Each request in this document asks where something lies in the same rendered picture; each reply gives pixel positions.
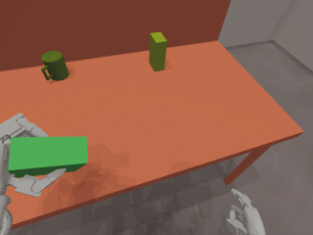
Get left robot hand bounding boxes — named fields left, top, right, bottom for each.
left=0, top=113, right=67, bottom=198

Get sponge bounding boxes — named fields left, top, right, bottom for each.
left=8, top=136, right=88, bottom=178

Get table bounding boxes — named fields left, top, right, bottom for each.
left=0, top=0, right=304, bottom=230

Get right robot hand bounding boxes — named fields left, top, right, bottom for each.
left=226, top=188, right=266, bottom=235

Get robot left forearm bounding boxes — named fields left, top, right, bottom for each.
left=0, top=195, right=13, bottom=235

